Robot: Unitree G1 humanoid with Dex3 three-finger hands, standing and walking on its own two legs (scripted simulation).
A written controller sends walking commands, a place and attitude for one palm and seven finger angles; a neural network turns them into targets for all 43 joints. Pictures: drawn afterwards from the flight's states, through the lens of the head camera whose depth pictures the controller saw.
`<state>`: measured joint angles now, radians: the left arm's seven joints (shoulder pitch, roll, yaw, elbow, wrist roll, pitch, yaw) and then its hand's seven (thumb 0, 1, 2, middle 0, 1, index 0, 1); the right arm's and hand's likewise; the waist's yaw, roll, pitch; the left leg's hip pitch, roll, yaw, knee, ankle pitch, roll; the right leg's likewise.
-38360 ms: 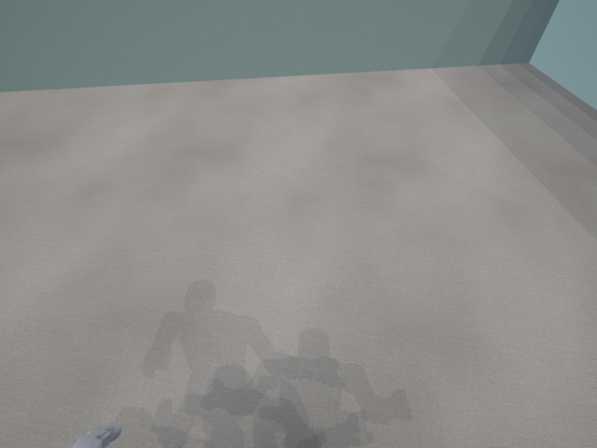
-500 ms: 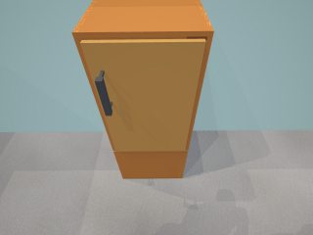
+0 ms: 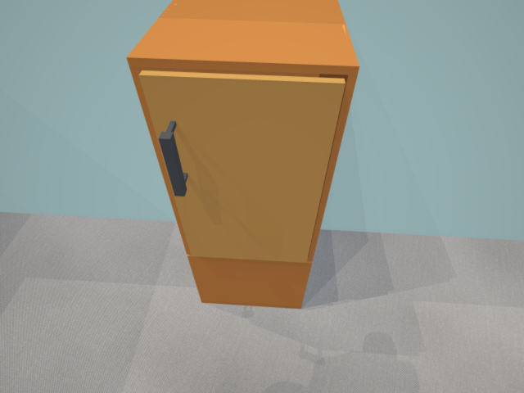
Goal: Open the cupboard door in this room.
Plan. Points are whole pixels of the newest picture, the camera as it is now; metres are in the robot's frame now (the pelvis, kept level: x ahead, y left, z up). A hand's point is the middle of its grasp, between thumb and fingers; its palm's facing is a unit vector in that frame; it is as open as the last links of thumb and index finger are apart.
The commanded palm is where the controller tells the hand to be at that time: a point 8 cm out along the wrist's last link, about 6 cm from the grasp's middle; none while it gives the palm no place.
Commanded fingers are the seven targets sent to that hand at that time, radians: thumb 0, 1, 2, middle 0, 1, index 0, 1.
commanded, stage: look again from close up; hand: left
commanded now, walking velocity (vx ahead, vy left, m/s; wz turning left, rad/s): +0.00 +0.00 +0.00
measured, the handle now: (176, 159) +0.54 +0.22 +0.04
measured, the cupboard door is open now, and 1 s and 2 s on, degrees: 0 0 0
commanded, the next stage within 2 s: raise the hand with hooked fingers in 0.58 s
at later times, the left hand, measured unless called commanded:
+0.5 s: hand out of the picture +0.02 +0.22 -0.18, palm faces +0.02 -0.98 -0.22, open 7.4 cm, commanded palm none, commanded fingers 0.00 0.90 0.90 -0.20 -0.30 -0.20 -0.30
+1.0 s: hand (133, 339) +0.19 +0.21 +0.00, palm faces +0.03 -1.00 -0.02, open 8.0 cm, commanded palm +0.12 +0.28 -0.05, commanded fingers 0.00 0.50 0.73 -0.23 -0.56 -0.23 -0.56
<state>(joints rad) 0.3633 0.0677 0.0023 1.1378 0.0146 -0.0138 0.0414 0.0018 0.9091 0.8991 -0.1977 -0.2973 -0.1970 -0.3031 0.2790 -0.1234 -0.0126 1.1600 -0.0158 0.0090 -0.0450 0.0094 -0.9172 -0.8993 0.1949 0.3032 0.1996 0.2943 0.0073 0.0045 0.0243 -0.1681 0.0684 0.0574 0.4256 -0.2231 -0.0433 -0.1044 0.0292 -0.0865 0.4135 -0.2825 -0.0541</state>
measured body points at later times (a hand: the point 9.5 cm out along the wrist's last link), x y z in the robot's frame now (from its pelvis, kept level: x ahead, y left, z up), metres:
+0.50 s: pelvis +0.00 +0.04 -0.01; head +0.00 +0.04 +0.44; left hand +0.02 +0.27 -0.16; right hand -0.01 -0.17 -0.17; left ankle -0.01 +0.14 -0.74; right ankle -0.03 -0.08 -0.74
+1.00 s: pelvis -0.03 +0.03 -0.04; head -0.01 +0.03 +0.41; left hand +0.19 +0.26 +0.00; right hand +0.16 -0.24 -0.09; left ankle -0.01 +0.14 -0.74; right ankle -0.03 -0.08 -0.74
